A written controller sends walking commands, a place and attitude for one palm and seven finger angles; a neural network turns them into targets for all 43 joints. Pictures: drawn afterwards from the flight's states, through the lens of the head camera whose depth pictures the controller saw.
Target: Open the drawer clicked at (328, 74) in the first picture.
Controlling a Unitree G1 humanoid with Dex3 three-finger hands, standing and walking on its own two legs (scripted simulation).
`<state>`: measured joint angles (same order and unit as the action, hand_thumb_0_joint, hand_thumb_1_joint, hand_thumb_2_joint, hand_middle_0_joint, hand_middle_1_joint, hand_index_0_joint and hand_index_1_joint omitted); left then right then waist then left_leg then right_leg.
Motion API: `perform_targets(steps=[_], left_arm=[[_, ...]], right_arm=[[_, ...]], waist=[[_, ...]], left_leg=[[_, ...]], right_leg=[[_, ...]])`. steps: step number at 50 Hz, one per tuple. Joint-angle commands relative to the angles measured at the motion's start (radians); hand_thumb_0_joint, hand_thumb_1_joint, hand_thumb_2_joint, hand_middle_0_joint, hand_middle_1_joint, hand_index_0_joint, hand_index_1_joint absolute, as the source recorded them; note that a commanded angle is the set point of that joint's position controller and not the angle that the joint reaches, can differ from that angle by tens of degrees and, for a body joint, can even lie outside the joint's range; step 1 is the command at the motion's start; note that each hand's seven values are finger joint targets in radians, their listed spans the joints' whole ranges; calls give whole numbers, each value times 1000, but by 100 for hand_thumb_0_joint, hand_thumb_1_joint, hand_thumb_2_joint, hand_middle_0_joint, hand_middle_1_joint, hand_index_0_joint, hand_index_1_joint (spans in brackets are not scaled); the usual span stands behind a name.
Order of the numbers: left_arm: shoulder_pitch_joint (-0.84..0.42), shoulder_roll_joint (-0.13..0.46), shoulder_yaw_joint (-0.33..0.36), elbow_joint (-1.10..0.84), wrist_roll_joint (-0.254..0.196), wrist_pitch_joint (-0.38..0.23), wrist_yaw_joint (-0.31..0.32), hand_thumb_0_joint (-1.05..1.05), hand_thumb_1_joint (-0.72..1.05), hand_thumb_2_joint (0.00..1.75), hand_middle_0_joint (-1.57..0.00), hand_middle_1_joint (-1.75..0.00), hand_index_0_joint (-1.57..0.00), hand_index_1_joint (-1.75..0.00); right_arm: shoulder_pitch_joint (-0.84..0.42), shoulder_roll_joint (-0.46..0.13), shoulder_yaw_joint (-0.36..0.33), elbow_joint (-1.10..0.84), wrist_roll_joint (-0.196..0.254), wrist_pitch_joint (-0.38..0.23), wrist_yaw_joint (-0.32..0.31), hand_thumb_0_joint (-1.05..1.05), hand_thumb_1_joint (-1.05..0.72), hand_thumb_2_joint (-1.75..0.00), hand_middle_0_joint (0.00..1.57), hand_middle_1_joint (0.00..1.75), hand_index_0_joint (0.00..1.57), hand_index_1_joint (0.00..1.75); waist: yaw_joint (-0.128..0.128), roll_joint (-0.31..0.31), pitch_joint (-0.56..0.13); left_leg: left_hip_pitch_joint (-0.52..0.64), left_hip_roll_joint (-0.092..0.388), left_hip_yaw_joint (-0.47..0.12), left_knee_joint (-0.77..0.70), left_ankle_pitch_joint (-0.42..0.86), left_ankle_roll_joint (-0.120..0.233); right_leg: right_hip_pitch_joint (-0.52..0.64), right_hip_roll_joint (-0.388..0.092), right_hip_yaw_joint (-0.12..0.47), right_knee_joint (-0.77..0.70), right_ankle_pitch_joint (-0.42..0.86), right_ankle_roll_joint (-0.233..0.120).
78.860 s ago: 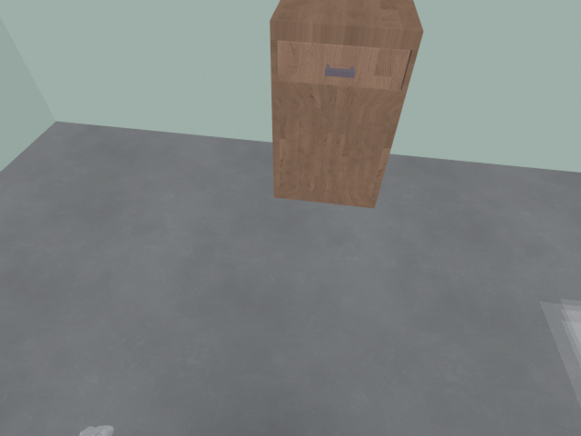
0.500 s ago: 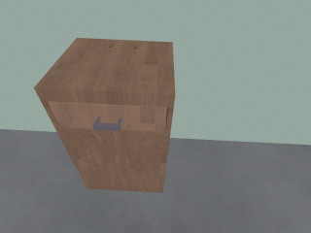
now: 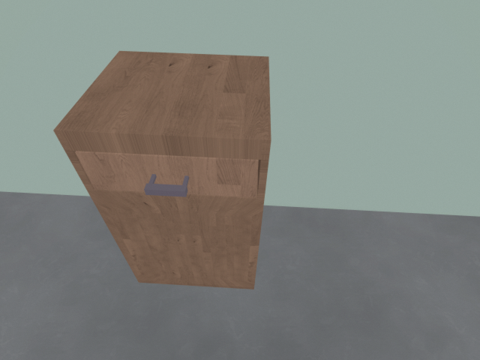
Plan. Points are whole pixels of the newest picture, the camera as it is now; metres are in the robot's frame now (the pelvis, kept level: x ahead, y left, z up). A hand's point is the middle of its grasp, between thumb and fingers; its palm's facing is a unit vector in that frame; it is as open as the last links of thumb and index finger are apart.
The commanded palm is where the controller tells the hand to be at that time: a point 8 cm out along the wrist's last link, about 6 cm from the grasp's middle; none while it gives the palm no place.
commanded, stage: look again from close up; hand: left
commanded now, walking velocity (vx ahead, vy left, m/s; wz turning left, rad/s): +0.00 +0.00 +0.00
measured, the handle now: (168, 184) +0.54 +0.23 -0.08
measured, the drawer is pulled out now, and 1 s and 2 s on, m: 0.00 0.00 0.00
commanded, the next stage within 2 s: raise the hand with hooked fingers in 0.38 s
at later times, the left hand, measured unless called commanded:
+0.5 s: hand out of the picture +0.00 +0.12 -0.18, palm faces +0.04 -0.98 -0.17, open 7.4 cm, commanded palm +0.11 +0.18 -0.07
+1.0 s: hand (150, 343) +0.17 +0.17 -0.07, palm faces +0.00 -0.12 -0.99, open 9.1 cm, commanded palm +0.18 +0.18 +0.00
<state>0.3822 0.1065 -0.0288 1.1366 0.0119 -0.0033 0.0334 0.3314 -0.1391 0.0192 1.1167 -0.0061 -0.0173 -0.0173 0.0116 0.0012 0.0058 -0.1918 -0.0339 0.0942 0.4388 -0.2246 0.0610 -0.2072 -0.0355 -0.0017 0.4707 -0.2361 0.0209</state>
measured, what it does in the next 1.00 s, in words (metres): lowers itself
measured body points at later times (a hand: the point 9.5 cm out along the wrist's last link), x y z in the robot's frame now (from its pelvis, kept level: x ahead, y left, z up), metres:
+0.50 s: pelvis +0.02 -0.03 +0.00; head +0.02 -0.04 +0.45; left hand +0.00 +0.17 -0.16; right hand +0.00 -0.24 -0.16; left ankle +0.01 +0.08 -0.74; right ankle +0.01 -0.13 -0.74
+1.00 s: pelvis +0.01 -0.06 -0.05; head +0.04 -0.07 +0.40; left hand +0.16 +0.17 -0.02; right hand +0.30 -0.26 -0.10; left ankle +0.01 +0.08 -0.74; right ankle +0.01 -0.13 -0.74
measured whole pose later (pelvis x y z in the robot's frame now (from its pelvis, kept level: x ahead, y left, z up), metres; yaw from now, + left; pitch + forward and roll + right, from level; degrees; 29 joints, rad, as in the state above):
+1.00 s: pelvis +0.01 -0.06 -0.05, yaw +1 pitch +11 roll +2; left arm 0.47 0.33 -0.09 0.01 1.14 -0.09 0.51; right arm 0.01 -0.26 -0.05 0.47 -0.08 0.06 0.06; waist 0.13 -0.04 -0.15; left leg -0.66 0.03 0.06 0.90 -0.44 -0.02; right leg -0.69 0.01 -0.03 0.96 -0.48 -0.07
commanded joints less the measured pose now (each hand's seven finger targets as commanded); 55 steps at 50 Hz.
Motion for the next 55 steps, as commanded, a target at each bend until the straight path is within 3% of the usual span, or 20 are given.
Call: perform_targets(steps=[1,23,24,25,26,27,28,29,30,31,32,33,34,36,38,42,46,48,51,55], left_arm=[[48,85,17,-23,3,-19,6,0,90,90,-20,-30,-20,-30],[13,90,26,-37,-3,-26,6,0,90,90,-20,-30,-20,-30],[82,156,37,-10,10,-43,43,0,90,90,-20,-30,-20,-30],[-701,404,-46,-1548,91,-225,38,0,88,89,-20,-32,-20,-32],[-315,399,44,-1293,123,-154,136,0,85,88,-20,-33,-20,-33],[-45,218,-45,-1187,118,3,188,0,83,87,-21,-34,-21,-34],[3,97,-129,-1146,164,47,192,0,81,86,-21,-36,-21,-36],[-97,159,-129,-1228,236,37,216,0,78,85,-21,-37,-21,-37],[-70,189,-129,-1222,348,30,243,0,76,84,-21,-39,-21,-39],[-25,162,-167,-1179,455,31,267,0,74,83,-21,-40,-21,-40],[-4,167,-156,-1137,567,31,296,0,71,82,-21,-42,-21,-42],[89,198,-108,-1108,677,29,327,0,69,81,-22,-43,-22,-43],[194,173,-123,-1063,763,25,351,0,67,80,-22,-45,-22,-45],[327,157,-110,-1025,890,4,372,0,62,78,-22,-48,-22,-48],[320,226,-44,-1090,971,-38,387,0,57,76,-22,-51,-22,-51],[163,357,80,-1261,1088,-90,467,0,48,72,-23,-57,-23,-57],[-113,391,86,-1410,1150,-94,551,0,39,68,-24,-63,-24,-63],[-205,386,77,-1434,1134,-95,557,0,34,66,-24,-66,-24,-66],[-214,381,51,-1426,1070,-76,515,0,27,63,-25,-70,-25,-70],[-130,335,-9,-1360,1019,0,409,0,18,59,-25,-76,-25,-76]], right_arm=[[52,-92,-18,-24,-1,-13,-12,0,-90,-90,20,30,20,30],[49,-62,-13,1,-5,-10,-17,0,-90,-90,20,30,20,30],[-92,-112,-28,-79,6,-16,-5,0,-90,-90,20,30,20,30],[-72,-270,-21,-451,61,-163,-60,0,-90,-90,20,30,20,30],[-168,-205,-30,-383,52,-254,-108,0,-90,-90,20,30,20,30],[-167,-161,-48,-393,83,-294,-106,0,-90,-90,20,30,20,30],[-147,-161,-46,-377,86,-305,-107,0,-90,-90,20,30,20,30],[-193,-207,-52,-435,72,-319,-100,0,-90,-90,20,30,20,30],[-183,-234,-57,-446,39,-313,-93,0,-90,-90,20,30,20,30],[-179,-231,-56,-481,11,-301,-80,0,-90,-90,20,30,20,30],[-182,-233,-69,-531,-4,-275,-64,0,-90,-90,20,30,20,30],[-202,-234,-87,-575,-27,-241,-47,0,-90,-90,20,30,20,30],[-234,-235,-93,-613,-43,-202,-28,0,-90,-90,20,30,20,30],[-279,-228,-99,-663,-55,-110,15,0,-90,-90,20,30,20,30],[-326,-210,-91,-704,-47,-40,51,0,-90,-90,20,30,20,30],[-342,-188,-86,-751,-55,26,77,0,-90,-90,20,30,20,30],[-343,-188,-90,-775,-77,56,80,0,-90,-90,20,30,20,30],[-348,-185,-89,-764,-86,62,71,0,-90,-90,20,30,20,30],[-352,-190,-81,-760,-79,61,55,0,-90,-90,20,30,20,30],[-358,-180,-61,-750,-62,78,38,0,-90,-90,20,30,20,30]], waist=[[-11,-7,95],[-9,-10,86],[40,-66,140],[-78,224,-394],[7,321,-375],[-3,248,-202],[-22,133,-108],[-46,34,19],[-57,-48,-26],[-58,-99,-18],[-45,-107,-53],[0,-156,-90],[35,-192,-67],[87,-253,-70],[131,-245,-135],[143,-76,-251],[71,70,-365],[29,32,-348],[7,49,-360],[21,-21,-316]], left_leg=[[-51,139,-141,-137,-76,-3],[-26,132,-108,-84,57,-27],[-120,131,-74,132,21,-68],[181,38,-52,-45,137,-13],[192,56,-61,-17,207,-22],[43,62,-84,-43,108,-45],[-7,62,-75,-19,67,-35],[-83,47,-112,9,-1,-26],[-104,39,-110,53,-33,-17],[-144,28,-114,103,-34,-15],[-172,3,-107,144,-41,-26],[-199,-6,-94,166,-46,-37],[-251,-11,-91,176,-53,-42],[-326,-13,-77,199,-22,-46],[-387,-18,-60,225,37,-49],[-370,-30,-56,303,89,-49],[-239,-25,-83,428,76,-42],[-242,-24,-99,468,30,-29],[-253,-24,-93,460,28,-20],[-280,-14,-82,371,65,-18]], right_leg=[[-58,-53,72,-82,28,-54],[-21,-53,89,-113,101,-65],[-41,-123,149,-121,455,-31],[47,-7,165,-17,254,-66],[13,25,46,58,94,-86],[-86,40,7,58,-10,-73],[-110,38,-27,50,11,-57],[-200,45,-1,35,-35,-56],[-265,51,5,46,-101,-58],[-324,54,1,65,-140,-61],[-347,53,29,69,-203,-65],[-343,59,35,73,-254,-72],[-346,63,50,78,-264,-80],[-299,56,84,109,-131,-95],[-221,40,121,176,64,-100],[-267,49,163,271,147,-106],[-479,49,211,295,14,-107],[-522,44,208,277,-41,-95],[-453,44,177,268,39,-83],[-292,51,107,240,175,-65]])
